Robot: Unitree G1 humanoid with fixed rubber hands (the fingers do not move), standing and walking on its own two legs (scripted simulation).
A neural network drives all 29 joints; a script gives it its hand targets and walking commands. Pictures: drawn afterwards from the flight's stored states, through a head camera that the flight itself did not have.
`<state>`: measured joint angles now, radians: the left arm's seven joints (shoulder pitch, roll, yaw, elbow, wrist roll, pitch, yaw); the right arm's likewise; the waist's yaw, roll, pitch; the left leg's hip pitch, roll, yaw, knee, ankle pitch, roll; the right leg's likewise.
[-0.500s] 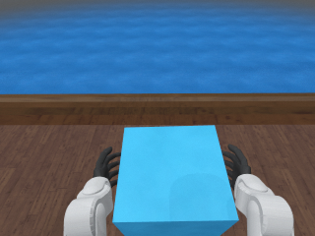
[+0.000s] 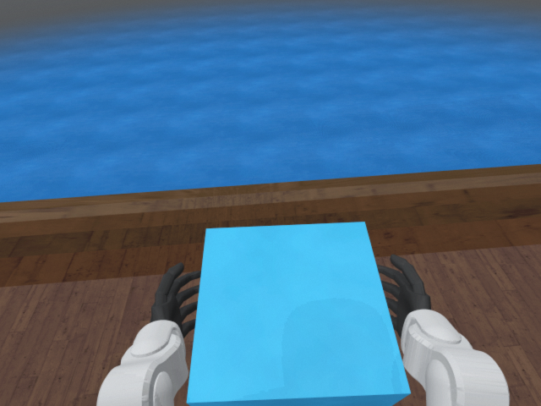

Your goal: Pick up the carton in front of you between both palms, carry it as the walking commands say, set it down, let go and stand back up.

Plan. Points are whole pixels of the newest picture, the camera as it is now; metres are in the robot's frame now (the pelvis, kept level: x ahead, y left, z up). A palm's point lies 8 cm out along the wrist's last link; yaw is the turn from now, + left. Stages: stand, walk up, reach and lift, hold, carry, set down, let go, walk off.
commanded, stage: carry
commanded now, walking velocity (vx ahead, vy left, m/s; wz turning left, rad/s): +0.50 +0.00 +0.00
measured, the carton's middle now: (289, 334) +0.23 +0.00 +0.02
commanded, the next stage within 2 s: none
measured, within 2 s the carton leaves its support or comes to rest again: neither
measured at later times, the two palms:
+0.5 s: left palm (194, 157) +0.55 +0.15 +0.10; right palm (350, 148) +0.56 -0.15 +0.10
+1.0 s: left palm (198, 72) +0.96 +0.19 +0.10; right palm (307, 66) +0.96 -0.12 +0.10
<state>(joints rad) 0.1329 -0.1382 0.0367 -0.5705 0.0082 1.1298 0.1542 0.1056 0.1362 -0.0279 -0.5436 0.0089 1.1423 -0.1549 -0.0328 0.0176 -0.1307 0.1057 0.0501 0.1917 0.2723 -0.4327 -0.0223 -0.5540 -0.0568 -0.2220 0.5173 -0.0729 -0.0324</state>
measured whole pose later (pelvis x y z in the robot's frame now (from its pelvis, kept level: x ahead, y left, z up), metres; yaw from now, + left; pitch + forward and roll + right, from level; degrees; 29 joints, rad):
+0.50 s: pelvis +0.33 +0.00 +0.00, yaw +1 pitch +3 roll +0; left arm 0.09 -0.14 0.03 -0.58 -0.01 1.12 0.14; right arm 0.10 0.14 -0.04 -0.61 0.00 1.14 -0.16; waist 0.01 0.00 -0.11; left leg -0.60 0.08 0.18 0.59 -0.05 0.05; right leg 0.07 -0.03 -0.22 0.29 -0.41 0.00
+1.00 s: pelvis +0.63 +0.03 +0.00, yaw +2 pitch +5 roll +0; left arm -0.43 -0.12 0.27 -0.09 0.04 0.99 0.20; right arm -0.43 0.15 -0.25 -0.07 -0.04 0.97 -0.20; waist -0.03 -0.01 -0.02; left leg -0.14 -0.01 0.16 0.47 -0.42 0.06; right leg -0.68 -0.04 -0.10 0.72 -0.09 -0.07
